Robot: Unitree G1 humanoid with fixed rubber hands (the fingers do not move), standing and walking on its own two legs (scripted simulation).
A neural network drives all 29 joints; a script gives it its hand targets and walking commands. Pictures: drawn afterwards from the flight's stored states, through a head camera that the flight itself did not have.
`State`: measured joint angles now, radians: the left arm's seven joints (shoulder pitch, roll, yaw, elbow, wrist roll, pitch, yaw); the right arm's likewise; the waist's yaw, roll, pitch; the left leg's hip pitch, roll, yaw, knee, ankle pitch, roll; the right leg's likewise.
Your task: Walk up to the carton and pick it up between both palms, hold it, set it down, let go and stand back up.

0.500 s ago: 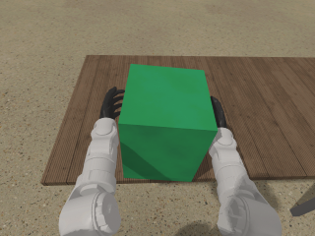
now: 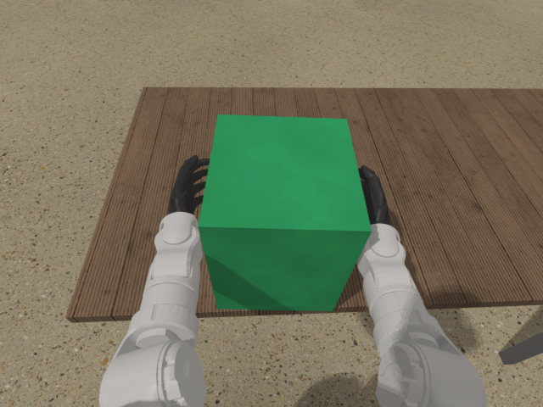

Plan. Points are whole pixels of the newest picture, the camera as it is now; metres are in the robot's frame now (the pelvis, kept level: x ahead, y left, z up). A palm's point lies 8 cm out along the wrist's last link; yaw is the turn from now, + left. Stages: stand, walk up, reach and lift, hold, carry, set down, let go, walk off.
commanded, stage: set down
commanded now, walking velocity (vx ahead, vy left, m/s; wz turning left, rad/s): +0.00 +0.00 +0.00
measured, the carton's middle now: (278, 219) +0.41 +0.02 +0.03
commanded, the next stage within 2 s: none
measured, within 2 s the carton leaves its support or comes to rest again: neither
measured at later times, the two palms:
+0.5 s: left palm (184, 208) +0.39 +0.17 +0.07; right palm (373, 219) +0.40 -0.12 +0.06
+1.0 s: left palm (186, 213) +0.40 +0.17 +0.04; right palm (373, 220) +0.40 -0.12 +0.05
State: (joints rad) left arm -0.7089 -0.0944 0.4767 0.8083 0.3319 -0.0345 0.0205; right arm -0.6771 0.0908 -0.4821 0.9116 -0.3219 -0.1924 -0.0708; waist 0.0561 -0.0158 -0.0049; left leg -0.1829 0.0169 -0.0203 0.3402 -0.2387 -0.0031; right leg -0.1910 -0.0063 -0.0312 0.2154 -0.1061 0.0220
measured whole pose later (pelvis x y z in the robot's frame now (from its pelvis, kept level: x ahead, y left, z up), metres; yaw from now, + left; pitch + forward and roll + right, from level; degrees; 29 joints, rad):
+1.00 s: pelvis -0.02 +0.00 -0.01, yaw -3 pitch +9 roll -2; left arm -0.81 0.04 0.39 1.05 0.21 -0.12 0.10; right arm -0.82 -0.01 -0.30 1.12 -0.12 -0.21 -0.07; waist 0.06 -0.02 -0.03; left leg -0.33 0.03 0.03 0.42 -0.25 0.00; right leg -0.36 0.01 0.01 0.30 -0.10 0.02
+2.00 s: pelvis -0.04 -0.03 -0.01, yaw +1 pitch +8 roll -1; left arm -0.94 0.33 0.03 0.95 -0.26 0.24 0.08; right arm -0.93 -0.19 -0.02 0.93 0.29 0.21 -0.17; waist 0.03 -0.02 -0.12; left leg -0.37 0.03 -0.04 0.45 -0.22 -0.03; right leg -0.40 0.01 -0.05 0.38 -0.12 -0.01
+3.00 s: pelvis -0.04 -0.01 +0.00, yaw -1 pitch -1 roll +0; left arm -0.30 0.23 0.10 0.30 -0.17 0.29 0.05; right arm -0.29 -0.16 -0.02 0.40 0.23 0.12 -0.11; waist 0.05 -0.01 0.04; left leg -0.16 0.02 0.00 0.40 -0.22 -0.02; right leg -0.21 0.00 -0.01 0.36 -0.13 0.00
